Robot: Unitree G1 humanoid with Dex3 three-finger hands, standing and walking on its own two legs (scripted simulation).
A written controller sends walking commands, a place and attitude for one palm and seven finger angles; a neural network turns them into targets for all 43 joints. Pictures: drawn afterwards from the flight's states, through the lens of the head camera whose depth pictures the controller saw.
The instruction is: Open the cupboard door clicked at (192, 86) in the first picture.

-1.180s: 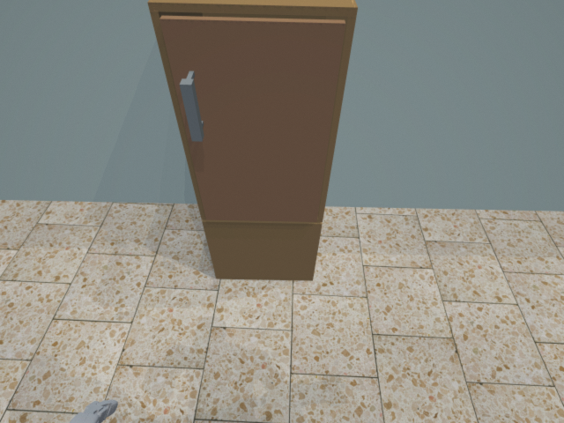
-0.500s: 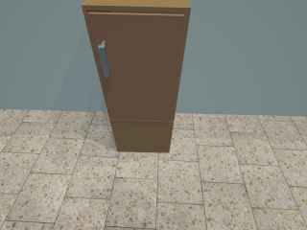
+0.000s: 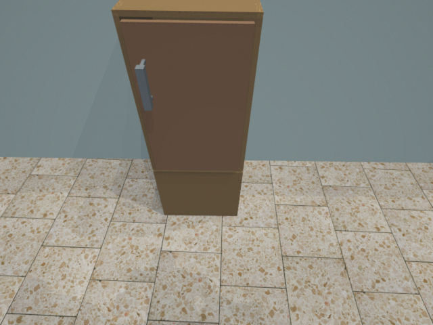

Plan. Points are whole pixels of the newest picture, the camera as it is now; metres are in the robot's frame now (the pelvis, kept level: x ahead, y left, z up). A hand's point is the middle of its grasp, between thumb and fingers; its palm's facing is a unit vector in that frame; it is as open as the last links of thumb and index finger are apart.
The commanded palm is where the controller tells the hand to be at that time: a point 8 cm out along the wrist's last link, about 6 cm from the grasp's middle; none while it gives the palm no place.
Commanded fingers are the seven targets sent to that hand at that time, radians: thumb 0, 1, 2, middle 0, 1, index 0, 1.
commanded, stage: look at it before walking up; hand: left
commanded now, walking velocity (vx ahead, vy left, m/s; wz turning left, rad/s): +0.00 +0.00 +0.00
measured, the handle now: (146, 85) +0.74 +0.26 +0.05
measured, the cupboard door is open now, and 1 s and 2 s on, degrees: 0 0 0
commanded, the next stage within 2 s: take the last steps up to it in 0.26 s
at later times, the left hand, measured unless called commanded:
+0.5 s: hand out of the picture +0.08 +0.23 -0.16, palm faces -0.02 -0.95 -0.32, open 7.4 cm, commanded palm none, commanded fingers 0.00 0.90 0.90 -0.20 -0.30 -0.20 -0.30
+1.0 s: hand (126, 317) +0.18 +0.21 -0.19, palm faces -0.01 -0.98 -0.18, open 7.3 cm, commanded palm none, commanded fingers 0.00 0.90 0.90 -0.20 -0.30 -0.20 -0.30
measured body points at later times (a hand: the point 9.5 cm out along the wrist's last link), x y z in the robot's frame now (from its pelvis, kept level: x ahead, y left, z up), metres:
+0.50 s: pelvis +0.01 +0.00 +0.00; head +0.01 -0.01 +0.45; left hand +0.08 +0.28 -0.14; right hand +0.08 -0.29 -0.14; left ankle +0.00 +0.12 -0.75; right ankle +0.00 -0.12 -0.75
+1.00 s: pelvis +0.14 +0.03 -0.01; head +0.19 +0.04 +0.43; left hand +0.18 +0.27 -0.17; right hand +0.00 -0.16 -0.15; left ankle +0.00 +0.12 -0.75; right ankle +0.21 -0.08 -0.71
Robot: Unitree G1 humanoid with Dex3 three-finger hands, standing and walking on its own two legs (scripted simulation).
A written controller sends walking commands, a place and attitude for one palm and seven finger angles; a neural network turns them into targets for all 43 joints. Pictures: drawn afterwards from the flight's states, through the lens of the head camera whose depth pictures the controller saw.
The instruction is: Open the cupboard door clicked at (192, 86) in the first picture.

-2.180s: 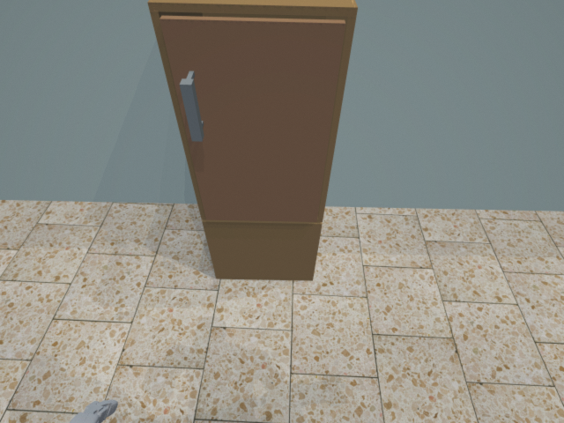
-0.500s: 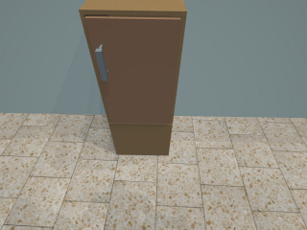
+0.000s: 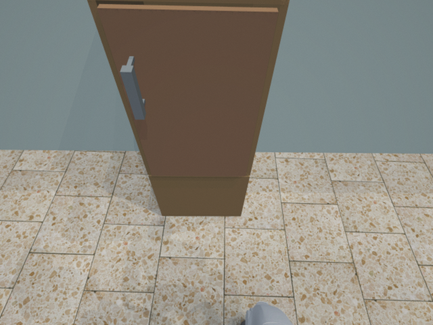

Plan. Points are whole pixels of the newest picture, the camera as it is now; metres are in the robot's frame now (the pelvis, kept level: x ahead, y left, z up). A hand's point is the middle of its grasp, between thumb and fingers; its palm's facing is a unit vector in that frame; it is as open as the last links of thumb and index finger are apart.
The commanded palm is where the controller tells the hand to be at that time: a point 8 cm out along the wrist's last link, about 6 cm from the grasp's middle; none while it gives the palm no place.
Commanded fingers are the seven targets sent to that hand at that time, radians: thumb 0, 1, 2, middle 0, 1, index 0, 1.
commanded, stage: come to a stop and stand still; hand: left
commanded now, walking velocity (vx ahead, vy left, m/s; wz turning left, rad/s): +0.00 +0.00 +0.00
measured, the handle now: (135, 88) +0.61 +0.21 +0.06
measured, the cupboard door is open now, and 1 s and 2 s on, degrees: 0 0 0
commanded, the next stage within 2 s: none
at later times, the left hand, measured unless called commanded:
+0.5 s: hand out of the picture +0.11 +0.23 -0.19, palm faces +0.09 -0.97 -0.22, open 7.3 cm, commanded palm none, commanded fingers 0.00 0.90 0.90 -0.20 -0.30 -0.20 -0.30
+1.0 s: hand out of the picture +0.03 +0.21 -0.17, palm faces -0.01 -0.98 -0.18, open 7.4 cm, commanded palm none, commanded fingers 0.00 0.90 0.90 -0.20 -0.30 -0.20 -0.30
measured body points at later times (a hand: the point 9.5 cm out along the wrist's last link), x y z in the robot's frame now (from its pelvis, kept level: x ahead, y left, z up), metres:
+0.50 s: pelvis +0.04 +0.03 -0.01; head +0.07 +0.05 +0.43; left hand +0.11 +0.28 -0.17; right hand +0.18 -0.21 -0.14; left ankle +0.05 +0.15 -0.73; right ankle +0.12 -0.10 -0.73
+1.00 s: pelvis +0.02 +0.03 +0.01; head +0.04 +0.04 +0.46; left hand +0.03 +0.26 -0.15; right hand -0.02 -0.21 -0.14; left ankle +0.06 +0.15 -0.73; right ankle -0.03 -0.11 -0.72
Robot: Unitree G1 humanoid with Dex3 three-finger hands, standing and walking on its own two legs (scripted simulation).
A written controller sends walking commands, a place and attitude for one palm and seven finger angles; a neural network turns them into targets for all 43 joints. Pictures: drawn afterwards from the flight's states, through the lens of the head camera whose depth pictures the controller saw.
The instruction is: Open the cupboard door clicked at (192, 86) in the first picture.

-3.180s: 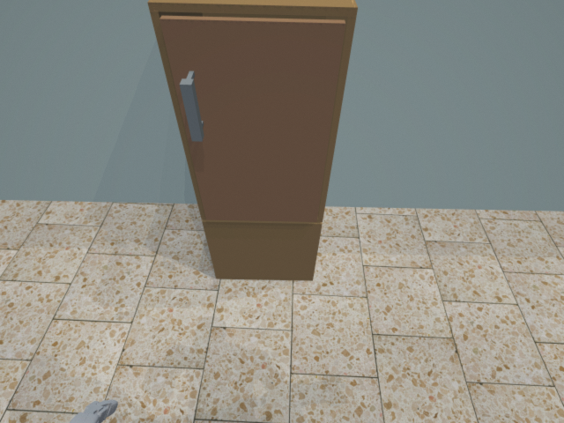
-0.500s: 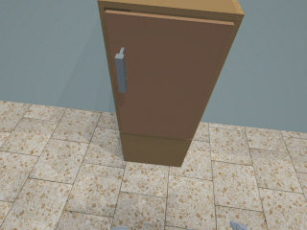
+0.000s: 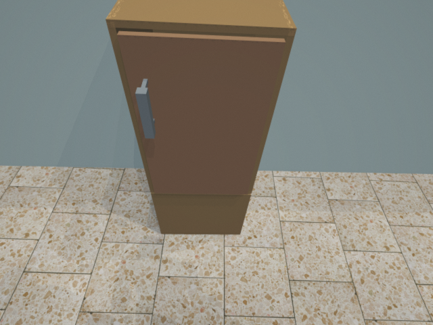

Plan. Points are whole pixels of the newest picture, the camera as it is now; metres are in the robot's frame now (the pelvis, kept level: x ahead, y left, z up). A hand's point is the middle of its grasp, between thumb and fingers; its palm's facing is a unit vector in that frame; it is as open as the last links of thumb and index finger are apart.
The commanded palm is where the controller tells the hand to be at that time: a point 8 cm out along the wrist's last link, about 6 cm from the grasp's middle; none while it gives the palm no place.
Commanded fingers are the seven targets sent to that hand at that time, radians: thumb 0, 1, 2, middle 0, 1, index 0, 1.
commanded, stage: come to a stop and stand still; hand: left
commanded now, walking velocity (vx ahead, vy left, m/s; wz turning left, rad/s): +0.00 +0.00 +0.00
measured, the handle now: (147, 109) +0.59 +0.18 +0.05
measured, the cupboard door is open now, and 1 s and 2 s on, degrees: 0 0 0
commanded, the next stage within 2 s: look again from close up in 1.26 s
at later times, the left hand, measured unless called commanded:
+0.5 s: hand out of the picture -0.02 +0.09 -0.18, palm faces +0.07 -0.99 -0.15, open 7.3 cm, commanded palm none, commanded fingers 0.00 0.90 0.90 -0.20 -0.30 -0.20 -0.30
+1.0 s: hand out of the picture +0.01 +0.13 -0.18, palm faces +0.05 -0.98 -0.19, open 7.4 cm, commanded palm none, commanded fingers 0.00 0.90 0.90 -0.20 -0.30 -0.20 -0.30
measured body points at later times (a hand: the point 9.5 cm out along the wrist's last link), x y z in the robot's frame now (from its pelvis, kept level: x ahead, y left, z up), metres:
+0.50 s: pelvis +0.01 -0.06 -0.01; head +0.02 -0.06 +0.44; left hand -0.03 +0.14 -0.17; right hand +0.00 -0.27 -0.17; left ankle +0.03 +0.11 -0.74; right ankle -0.04 -0.13 -0.75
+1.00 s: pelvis +0.03 -0.03 +0.00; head +0.04 -0.03 +0.45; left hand +0.01 +0.19 -0.16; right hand +0.03 -0.26 -0.17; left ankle +0.03 +0.11 -0.75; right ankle -0.04 -0.13 -0.75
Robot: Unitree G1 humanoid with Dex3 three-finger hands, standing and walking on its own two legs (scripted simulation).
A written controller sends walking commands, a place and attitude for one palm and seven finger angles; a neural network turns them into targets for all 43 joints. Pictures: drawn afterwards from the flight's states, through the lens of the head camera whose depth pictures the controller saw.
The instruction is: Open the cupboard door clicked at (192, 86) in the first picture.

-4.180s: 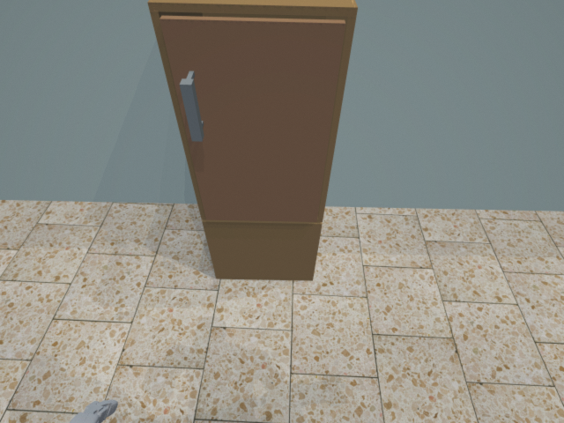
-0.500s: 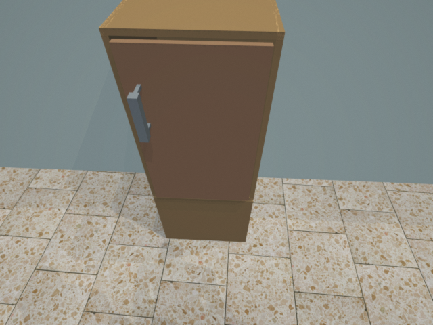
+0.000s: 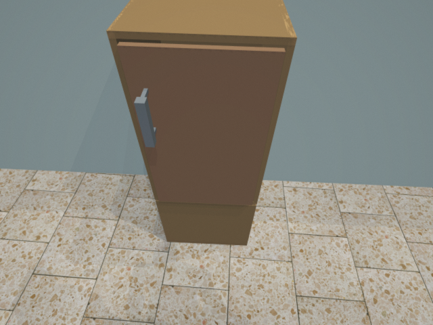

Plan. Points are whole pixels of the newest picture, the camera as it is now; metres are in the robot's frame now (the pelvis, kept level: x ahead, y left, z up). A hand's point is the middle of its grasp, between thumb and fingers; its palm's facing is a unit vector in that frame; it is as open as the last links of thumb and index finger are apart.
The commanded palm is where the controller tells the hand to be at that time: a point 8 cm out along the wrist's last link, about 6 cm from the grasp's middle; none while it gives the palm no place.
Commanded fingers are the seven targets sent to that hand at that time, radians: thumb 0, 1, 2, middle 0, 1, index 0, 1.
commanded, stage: come to a stop and stand still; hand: left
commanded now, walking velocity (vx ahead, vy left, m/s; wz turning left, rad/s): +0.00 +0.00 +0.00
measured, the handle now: (148, 118) +0.56 +0.21 +0.05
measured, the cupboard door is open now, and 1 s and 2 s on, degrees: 0 0 0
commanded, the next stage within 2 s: look again from close up in 0.26 s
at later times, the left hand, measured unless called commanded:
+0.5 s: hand out of the picture -0.02 +0.19 -0.18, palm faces -0.01 -0.98 -0.18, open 7.4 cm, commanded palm none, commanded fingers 0.00 0.90 0.90 -0.20 -0.30 -0.20 -0.30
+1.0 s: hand out of the picture +0.00 +0.22 -0.17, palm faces +0.04 -0.97 -0.22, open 7.4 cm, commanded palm +0.08 +0.27 -0.07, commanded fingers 0.00 0.83 0.87 -0.20 -0.34 -0.20 -0.34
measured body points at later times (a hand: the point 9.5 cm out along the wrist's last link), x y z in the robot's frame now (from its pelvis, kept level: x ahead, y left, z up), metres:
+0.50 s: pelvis -0.01 +0.03 -0.01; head +0.01 +0.03 +0.44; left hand -0.02 +0.24 -0.17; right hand -0.01 -0.20 -0.17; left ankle +0.00 +0.15 -0.74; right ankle -0.07 -0.10 -0.74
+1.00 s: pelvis -0.01 +0.03 -0.01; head +0.01 +0.03 +0.44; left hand +0.00 +0.27 -0.16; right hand +0.01 -0.20 -0.16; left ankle +0.00 +0.15 -0.74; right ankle -0.07 -0.10 -0.74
